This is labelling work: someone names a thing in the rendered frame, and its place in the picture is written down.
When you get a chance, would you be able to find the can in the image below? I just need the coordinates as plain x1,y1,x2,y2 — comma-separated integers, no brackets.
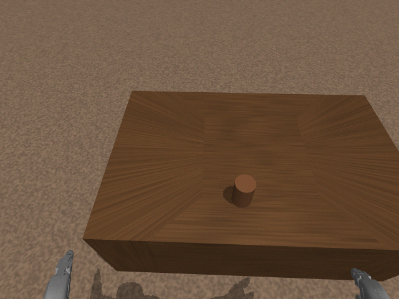
231,174,256,208

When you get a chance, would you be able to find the left robot hand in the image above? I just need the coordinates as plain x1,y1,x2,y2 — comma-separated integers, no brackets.
43,250,74,299

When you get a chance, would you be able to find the right robot hand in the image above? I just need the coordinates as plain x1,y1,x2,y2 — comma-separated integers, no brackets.
351,268,390,299

